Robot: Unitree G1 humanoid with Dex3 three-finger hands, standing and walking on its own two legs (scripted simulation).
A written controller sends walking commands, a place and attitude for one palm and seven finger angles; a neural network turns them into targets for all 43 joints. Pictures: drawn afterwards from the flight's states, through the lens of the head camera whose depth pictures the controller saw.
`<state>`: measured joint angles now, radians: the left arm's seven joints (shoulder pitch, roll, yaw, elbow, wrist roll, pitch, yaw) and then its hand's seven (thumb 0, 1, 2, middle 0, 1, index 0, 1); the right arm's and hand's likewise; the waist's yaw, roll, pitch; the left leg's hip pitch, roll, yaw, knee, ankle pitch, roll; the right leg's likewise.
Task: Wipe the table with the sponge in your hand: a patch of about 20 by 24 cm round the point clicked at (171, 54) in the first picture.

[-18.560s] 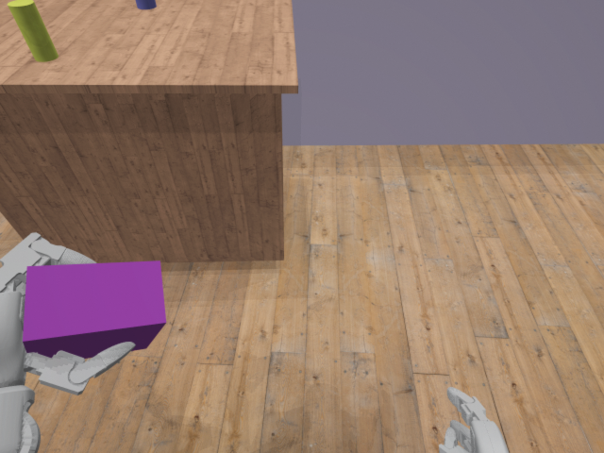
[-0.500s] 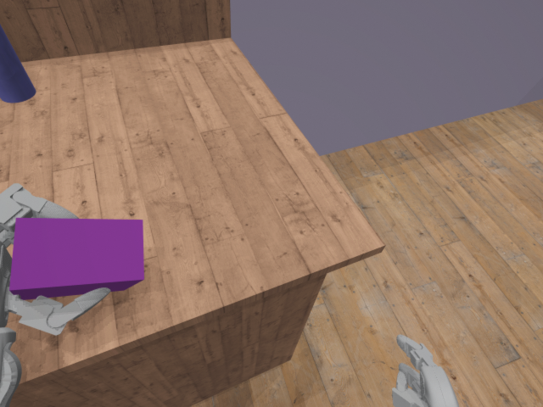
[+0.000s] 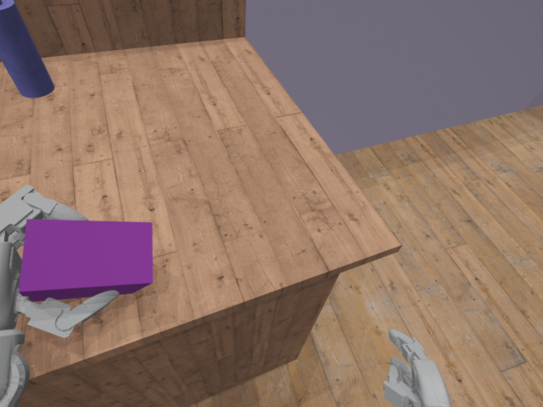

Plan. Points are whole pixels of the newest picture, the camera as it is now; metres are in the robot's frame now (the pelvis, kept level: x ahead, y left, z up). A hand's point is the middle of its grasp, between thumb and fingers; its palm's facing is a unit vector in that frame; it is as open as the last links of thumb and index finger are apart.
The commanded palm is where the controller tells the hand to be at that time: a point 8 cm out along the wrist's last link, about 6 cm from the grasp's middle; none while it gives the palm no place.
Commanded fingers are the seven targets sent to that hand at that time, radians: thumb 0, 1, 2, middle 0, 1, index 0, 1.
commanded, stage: look again from close up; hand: left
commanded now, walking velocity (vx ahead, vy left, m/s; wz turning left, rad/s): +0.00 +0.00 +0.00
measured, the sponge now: (106, 262) +0.23 +0.22 +0.14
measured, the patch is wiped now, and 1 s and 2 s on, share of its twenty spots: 0.00 0.00 0.00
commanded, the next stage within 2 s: come to a stop and stand still in 0.02 s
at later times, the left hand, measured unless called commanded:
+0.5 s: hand (82, 275) +0.20 +0.23 +0.16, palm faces +0.33 -0.86 -0.38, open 10.4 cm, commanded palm +0.15 +0.27 +0.18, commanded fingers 0.00 0.10 1.30 -1.20 -1.60 -1.20 -1.60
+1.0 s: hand (101, 263) +0.22 +0.21 +0.16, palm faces +0.36 -0.86 -0.36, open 10.4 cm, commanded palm +0.16 +0.25 +0.18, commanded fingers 0.00 0.10 1.30 -1.20 -1.60 -1.20 -1.60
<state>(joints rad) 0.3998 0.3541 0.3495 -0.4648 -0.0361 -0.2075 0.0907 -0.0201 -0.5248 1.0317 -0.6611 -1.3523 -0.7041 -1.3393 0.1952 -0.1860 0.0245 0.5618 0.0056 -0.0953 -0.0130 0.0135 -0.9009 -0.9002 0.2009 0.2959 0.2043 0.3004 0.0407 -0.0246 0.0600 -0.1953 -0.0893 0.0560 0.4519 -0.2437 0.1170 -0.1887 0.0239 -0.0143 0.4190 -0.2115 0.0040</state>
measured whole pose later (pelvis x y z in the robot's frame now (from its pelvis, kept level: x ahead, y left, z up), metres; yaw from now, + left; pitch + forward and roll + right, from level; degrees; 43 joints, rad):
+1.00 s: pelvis +0.00 -0.03 +0.00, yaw -1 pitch -1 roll -2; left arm 0.43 0.37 0.35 -0.47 -0.05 -0.22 0.09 -0.02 -0.53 1.03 -0.67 -1.34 -0.71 -1.33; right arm 0.18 -0.21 0.02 0.56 0.01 -0.12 -0.02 0.01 -0.90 -0.90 0.20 0.30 0.20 0.30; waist 0.02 -0.03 0.04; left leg -0.20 -0.04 0.06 0.47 -0.25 0.08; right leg -0.17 0.05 -0.04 0.40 -0.22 -0.03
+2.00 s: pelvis -0.03 -0.04 -0.01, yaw +1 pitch -1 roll +0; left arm 0.20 0.52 0.33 -0.45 0.10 0.18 0.09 -0.01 -0.53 1.03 -0.68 -1.32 -0.72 -1.31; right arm 0.10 -0.24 0.06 0.60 0.01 0.05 -0.04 0.01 -0.90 -0.90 0.20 0.30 0.20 0.30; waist 0.10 0.04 0.00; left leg -0.30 -0.07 0.04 0.57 -0.26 0.07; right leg -0.28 0.04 -0.06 0.59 -0.30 -0.05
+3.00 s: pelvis -0.04 -0.06 +0.00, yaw +0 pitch -3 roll +1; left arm 0.03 0.73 0.13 -0.49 0.52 0.51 -0.13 -0.01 -0.53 1.03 -0.68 -1.31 -0.72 -1.30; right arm -0.01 -0.28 0.07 0.62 0.07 0.06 -0.10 0.02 -0.90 -0.90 0.20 0.30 0.20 0.30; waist 0.14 0.13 0.01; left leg -0.22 -0.06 0.03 0.49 -0.21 0.05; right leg -0.21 0.05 -0.03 0.53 -0.26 -0.07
